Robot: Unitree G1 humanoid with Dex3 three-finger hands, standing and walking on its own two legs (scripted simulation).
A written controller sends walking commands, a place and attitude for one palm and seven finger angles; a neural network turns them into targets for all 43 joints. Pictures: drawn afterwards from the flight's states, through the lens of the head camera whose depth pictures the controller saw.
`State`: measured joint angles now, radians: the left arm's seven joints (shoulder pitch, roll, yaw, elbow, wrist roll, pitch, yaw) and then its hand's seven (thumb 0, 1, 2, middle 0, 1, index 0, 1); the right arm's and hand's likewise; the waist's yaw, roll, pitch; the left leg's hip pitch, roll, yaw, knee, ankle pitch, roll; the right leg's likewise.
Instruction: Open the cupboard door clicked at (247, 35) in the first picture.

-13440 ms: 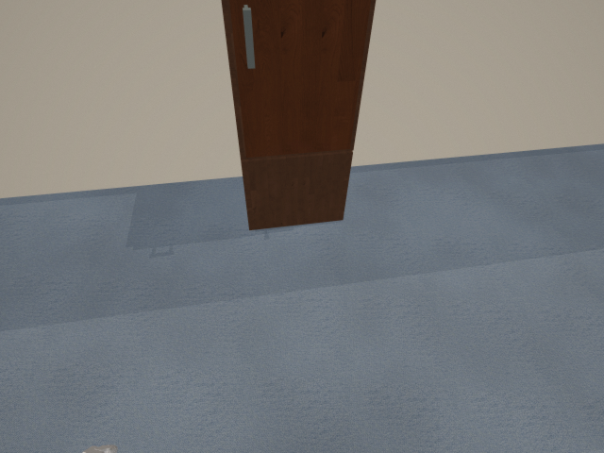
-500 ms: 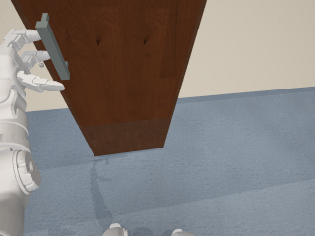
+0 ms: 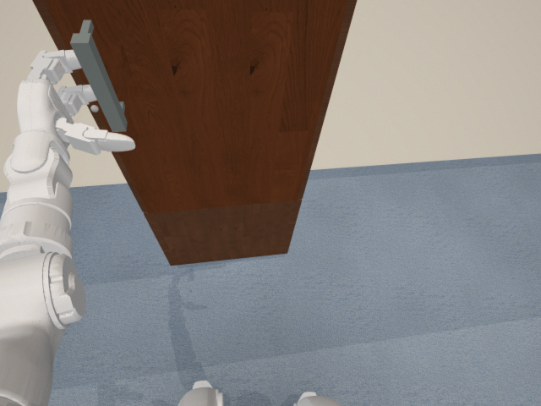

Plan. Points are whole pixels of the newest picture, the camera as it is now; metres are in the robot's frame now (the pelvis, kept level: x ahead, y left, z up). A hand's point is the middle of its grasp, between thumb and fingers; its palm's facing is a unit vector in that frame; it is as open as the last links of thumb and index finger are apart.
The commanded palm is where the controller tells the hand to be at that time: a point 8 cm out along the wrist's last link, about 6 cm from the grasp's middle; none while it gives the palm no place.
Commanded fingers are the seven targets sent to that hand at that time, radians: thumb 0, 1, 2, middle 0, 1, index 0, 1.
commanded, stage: slide the fingers in behind the handle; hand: left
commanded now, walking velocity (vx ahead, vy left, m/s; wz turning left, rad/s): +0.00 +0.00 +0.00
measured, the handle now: (104, 80) +0.57 +0.22 +0.13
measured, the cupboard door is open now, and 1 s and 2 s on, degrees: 0 0 9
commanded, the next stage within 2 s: close the thumb around the handle in 0.70 s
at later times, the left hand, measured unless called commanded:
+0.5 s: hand (117, 103) +0.51 +0.19 +0.13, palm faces +0.11 -0.99 -0.01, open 14.1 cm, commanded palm +0.49 +0.23 +0.12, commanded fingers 0.00 -0.50 0.30 -0.30 -1.20 -0.30 -1.20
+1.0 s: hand (117, 104) +0.51 +0.19 +0.13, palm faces +0.11 -0.99 +0.00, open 13.1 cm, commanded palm +0.48 +0.23 +0.12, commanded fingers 0.00 0.12 0.56 -0.34 -1.27 -0.34 -1.27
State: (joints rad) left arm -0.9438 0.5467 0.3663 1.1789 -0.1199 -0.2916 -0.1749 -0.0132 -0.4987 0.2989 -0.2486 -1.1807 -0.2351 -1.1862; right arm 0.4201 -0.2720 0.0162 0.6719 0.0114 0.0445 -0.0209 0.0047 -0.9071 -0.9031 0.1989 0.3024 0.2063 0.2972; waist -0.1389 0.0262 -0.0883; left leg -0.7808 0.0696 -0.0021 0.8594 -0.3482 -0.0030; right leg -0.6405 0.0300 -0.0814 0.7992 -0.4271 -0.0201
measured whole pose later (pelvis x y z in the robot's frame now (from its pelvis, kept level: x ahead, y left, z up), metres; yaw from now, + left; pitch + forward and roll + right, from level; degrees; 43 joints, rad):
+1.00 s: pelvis +0.01 +0.00 +0.00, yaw +0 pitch +16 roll -2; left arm -0.93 0.47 0.35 1.14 -0.11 -0.30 -0.13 -0.01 -0.33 0.37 -0.28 -1.21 -0.27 -1.22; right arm 0.40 -0.26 0.01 0.67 0.01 0.05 0.00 0.00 -0.91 -0.90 0.20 0.30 0.21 0.30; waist -0.13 0.03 -0.10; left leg -0.76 0.07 0.01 0.85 -0.36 0.00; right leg -0.63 0.03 -0.07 0.79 -0.44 -0.02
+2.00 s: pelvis +0.02 +0.00 +0.01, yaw -3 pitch +12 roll -1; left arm -0.56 0.37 0.36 0.77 -0.19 -0.23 -0.18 0.00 0.71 0.76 -0.34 -1.33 -0.31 -1.31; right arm 0.40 -0.26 0.01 0.59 0.04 0.08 -0.01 0.01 -0.91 -0.90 0.20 0.30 0.21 0.30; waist -0.10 0.04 -0.12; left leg -0.62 0.07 0.06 0.77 -0.35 0.00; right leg -0.52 0.03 -0.02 0.73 -0.42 -0.01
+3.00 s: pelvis +0.01 -0.04 +0.02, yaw +3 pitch +0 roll +1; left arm -0.02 -0.11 -0.15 0.05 0.04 0.03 0.59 0.01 0.13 0.57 -0.35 -1.26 -0.34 -1.26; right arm 0.18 -0.19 0.00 0.65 -0.04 0.10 -0.02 0.01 -0.91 -0.90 0.20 0.30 0.20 0.30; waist 0.00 0.05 -0.05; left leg -0.37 0.04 -0.03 0.65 -0.29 -0.04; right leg -0.26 0.01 -0.11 0.68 -0.43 -0.07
